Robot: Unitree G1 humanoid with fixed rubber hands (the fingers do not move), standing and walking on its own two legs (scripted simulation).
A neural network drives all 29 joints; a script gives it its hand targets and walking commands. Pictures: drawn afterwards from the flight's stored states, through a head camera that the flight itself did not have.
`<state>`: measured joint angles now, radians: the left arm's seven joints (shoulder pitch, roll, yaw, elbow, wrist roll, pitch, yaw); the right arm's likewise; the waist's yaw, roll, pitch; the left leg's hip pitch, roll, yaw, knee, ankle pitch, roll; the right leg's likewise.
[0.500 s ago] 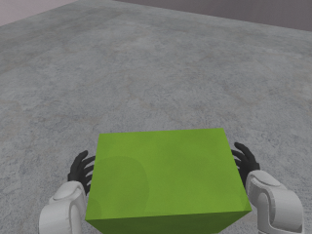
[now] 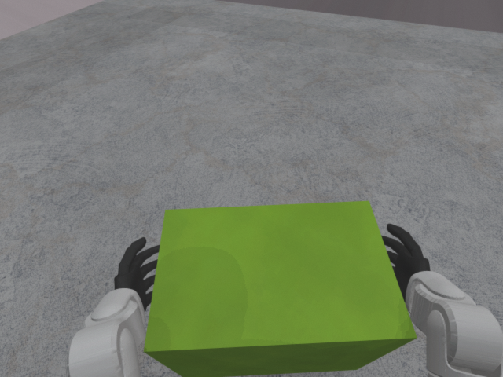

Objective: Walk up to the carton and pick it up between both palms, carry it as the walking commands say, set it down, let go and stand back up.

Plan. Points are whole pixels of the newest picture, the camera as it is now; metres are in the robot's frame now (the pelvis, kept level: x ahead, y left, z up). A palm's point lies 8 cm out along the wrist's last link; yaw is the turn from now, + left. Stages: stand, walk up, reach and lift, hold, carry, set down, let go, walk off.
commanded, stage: carry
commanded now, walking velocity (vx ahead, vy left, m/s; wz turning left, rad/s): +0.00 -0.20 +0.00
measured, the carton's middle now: (269, 297) +0.26 -0.01 +0.01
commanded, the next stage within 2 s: none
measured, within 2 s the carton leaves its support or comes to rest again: neither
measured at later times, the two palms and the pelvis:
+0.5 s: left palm (236, 308) +0.22 +0.04 +0.08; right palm out of the picture +0.20 -0.34 +0.07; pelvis -0.03 -0.13 +0.00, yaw +0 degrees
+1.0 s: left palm (334, 324) +0.19 -0.08 +0.08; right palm out of the picture +0.17 -0.46 +0.07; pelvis -0.07 -0.25 +0.00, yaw -1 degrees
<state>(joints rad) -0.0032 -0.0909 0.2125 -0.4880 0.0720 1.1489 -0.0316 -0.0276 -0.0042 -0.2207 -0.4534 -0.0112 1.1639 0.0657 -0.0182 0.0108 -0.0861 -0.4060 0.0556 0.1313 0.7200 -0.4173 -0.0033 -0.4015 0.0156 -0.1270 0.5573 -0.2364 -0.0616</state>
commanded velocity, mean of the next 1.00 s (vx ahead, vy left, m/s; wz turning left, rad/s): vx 0.00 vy -0.20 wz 0.00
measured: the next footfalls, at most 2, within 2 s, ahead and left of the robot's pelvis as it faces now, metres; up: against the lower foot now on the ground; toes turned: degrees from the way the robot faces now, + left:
left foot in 0.02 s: +0.03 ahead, +0.09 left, +0.00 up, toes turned +9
right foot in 0.32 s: +0.03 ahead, -0.23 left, +0.00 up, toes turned -6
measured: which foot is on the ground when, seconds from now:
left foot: up 0.00-0.00, down 0.02-0.34, up 0.36-0.60, down 0.62-0.92, up 0.94-1.00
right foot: down 0.00-0.02, up 0.04-0.30, down 0.32-0.62, up 0.64-0.88, down 0.90-1.00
